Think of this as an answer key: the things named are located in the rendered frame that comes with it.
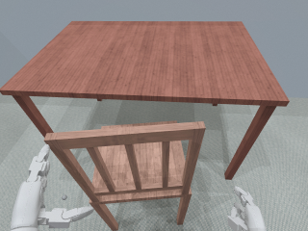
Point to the left robot hand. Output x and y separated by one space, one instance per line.
27 209

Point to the right robot hand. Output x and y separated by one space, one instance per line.
251 216

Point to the table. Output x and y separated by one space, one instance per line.
211 62

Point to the chair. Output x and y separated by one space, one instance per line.
133 162

